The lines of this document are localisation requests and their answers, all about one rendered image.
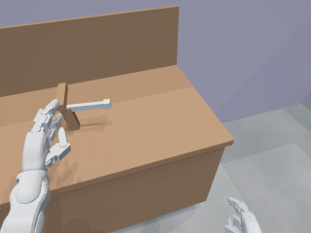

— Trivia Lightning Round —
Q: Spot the left robot forearm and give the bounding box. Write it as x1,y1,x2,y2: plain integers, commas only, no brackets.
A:
0,169,51,233

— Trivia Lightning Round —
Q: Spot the robot left hand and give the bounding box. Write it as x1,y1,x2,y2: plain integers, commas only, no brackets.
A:
21,99,71,172

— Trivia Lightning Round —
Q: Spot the robot right hand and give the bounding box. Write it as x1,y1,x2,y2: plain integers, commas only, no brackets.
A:
225,197,262,233

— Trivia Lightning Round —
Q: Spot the tap lever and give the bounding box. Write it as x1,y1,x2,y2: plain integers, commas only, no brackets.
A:
66,99,112,112

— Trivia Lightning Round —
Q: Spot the counter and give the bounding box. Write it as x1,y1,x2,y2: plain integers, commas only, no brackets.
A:
0,5,234,233

